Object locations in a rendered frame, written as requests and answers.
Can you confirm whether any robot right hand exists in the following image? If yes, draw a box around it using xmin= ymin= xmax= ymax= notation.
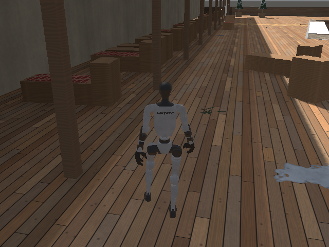
xmin=183 ymin=143 xmax=195 ymax=153

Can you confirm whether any right robot forearm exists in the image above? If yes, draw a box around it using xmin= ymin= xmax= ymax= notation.
xmin=184 ymin=124 xmax=194 ymax=145

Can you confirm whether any robot right upper arm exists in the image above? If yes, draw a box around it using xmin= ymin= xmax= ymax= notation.
xmin=176 ymin=104 xmax=189 ymax=132

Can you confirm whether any robot right foot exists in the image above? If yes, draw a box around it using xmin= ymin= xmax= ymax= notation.
xmin=169 ymin=205 xmax=177 ymax=218

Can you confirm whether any robot left upper arm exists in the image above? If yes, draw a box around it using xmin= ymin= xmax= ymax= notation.
xmin=142 ymin=104 xmax=154 ymax=133

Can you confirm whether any left robot forearm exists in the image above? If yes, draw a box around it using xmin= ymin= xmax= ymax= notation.
xmin=136 ymin=126 xmax=147 ymax=152

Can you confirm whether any robot right thigh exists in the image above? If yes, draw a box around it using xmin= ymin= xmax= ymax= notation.
xmin=170 ymin=144 xmax=182 ymax=185

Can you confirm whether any robot left hand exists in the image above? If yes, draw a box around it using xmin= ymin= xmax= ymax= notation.
xmin=135 ymin=151 xmax=147 ymax=166

